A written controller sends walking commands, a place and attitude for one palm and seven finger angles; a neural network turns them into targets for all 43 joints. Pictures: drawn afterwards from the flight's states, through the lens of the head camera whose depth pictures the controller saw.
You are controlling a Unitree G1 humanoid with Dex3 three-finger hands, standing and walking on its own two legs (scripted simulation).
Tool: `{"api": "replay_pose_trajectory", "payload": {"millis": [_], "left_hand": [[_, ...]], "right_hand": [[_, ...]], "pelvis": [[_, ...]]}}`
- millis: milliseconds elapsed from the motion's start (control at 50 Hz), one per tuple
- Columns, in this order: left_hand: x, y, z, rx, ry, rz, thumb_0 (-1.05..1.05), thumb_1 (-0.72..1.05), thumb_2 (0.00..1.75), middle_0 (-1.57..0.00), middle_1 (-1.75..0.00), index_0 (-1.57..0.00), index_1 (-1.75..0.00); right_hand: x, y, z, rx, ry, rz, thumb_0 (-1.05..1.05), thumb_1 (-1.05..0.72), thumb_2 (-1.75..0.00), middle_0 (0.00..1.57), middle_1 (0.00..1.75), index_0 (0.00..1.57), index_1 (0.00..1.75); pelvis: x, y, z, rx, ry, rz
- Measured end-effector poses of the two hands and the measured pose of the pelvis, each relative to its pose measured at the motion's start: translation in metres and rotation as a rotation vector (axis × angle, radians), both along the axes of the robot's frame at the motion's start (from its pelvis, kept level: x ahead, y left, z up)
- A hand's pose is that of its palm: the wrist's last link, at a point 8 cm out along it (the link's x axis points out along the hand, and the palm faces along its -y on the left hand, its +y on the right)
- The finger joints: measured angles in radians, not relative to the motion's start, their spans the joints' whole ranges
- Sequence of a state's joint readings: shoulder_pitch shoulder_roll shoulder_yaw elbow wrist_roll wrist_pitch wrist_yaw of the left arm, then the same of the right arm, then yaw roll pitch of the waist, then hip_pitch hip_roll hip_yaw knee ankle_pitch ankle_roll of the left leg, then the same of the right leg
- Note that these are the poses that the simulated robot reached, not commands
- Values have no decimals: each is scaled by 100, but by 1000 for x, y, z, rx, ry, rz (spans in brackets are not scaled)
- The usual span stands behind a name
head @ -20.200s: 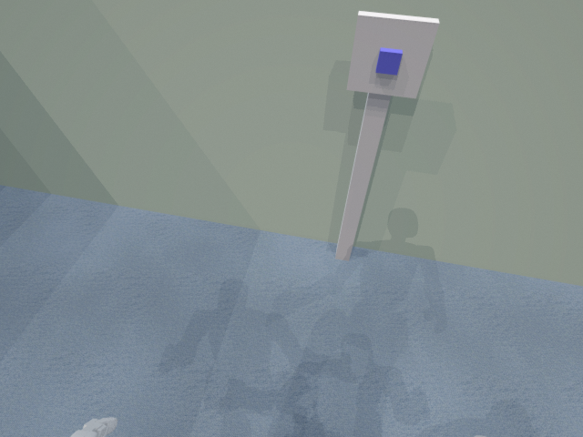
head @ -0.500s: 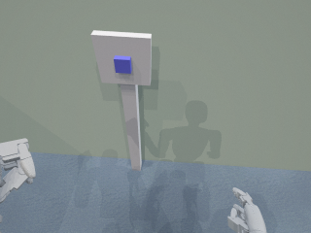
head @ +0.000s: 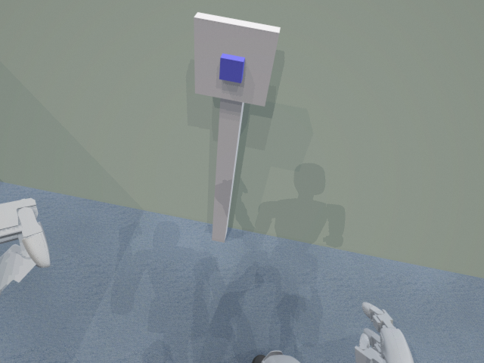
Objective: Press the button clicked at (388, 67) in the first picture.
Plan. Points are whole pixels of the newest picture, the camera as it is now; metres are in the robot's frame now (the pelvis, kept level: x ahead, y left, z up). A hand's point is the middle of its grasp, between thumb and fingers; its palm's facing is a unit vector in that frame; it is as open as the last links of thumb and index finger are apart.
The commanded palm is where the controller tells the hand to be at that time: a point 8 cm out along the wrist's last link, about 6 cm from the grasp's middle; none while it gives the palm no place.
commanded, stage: stop stepping back and stand still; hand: left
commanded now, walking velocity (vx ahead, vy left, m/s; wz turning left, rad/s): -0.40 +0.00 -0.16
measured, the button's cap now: (232, 67) +0.70 +0.07 +0.13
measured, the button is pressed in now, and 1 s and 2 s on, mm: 0 0 0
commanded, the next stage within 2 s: let the arm hang, fingers relaxed in 0.80 s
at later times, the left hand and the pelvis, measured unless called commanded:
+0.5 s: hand (22, 343) +0.11 +0.20 +0.21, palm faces +0.28 -0.86 -0.43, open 3.1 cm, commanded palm +0.07 +0.24 +0.20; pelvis -0.10 -0.02 +0.03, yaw -8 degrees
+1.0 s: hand (74, 348) +0.13 +0.21 +0.06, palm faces +0.10 -0.88 -0.46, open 3.0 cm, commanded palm none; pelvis -0.11 +0.00 +0.02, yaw -7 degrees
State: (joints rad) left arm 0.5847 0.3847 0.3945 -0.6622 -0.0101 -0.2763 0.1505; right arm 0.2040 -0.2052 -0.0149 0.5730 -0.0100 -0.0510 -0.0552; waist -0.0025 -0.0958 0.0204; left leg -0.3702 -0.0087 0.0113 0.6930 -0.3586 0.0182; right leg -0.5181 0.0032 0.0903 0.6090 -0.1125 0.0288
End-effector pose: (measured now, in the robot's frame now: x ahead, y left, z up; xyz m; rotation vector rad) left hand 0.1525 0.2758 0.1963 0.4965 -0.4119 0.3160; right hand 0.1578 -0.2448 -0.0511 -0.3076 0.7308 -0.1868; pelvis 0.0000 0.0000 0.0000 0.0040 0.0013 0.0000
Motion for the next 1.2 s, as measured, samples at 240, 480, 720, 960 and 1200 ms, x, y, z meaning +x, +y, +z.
{"api": "replay_pose_trajectory", "payload": {"millis": [240,480,720,960,1200], "left_hand": [[-39,-7,29,-8,4,-77,1,89,90,-131,-150,-131,-150],[-79,-35,26,18,83,-99,1,89,90,-131,-150,-131,-150],[-79,-32,5,-20,104,-57,1,89,90,-131,-150,-131,-150],[-58,-25,-43,-32,333,-77,0,89,90,-130,-150,-131,-150],[-190,-61,-309,-370,1525,94,1,90,90,-101,-124,-102,-122]], "right_hand": [[-79,31,19,125,-81,-43,1,-90,-90,21,30,20,30],[-171,-31,5,69,23,-183,1,-90,-90,21,30,20,30],[-178,-38,4,37,-48,-204,1,-90,-90,20,30,19,30],[-148,-13,-14,136,10,-80,1,-90,-90,20,30,20,30],[-223,-22,-49,124,363,-161,1,-90,-90,20,30,20,30]], "pelvis": [[-60,3,25,-62,-2,-109],[-99,-18,28,7,0,-147],[-108,-15,20,6,-26,-131],[-106,-6,19,-10,1,-123],[-123,-13,15,0,-30,-102]]}}
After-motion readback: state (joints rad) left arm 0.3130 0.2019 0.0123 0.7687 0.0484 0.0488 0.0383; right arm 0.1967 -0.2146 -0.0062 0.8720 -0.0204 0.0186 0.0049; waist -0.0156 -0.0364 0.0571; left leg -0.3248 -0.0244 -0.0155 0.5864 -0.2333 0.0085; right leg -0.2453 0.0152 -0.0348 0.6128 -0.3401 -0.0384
